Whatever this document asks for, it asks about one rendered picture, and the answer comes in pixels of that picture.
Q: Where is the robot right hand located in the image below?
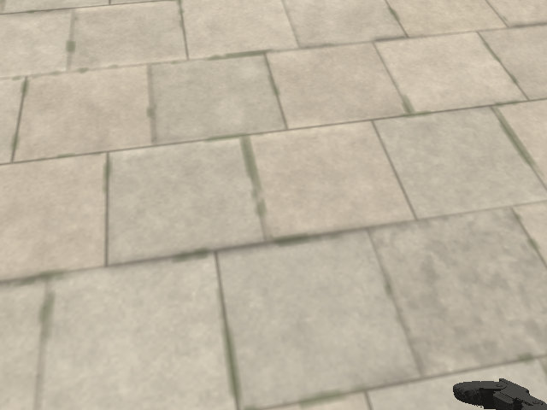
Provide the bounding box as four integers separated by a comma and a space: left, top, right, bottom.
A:
453, 378, 547, 410

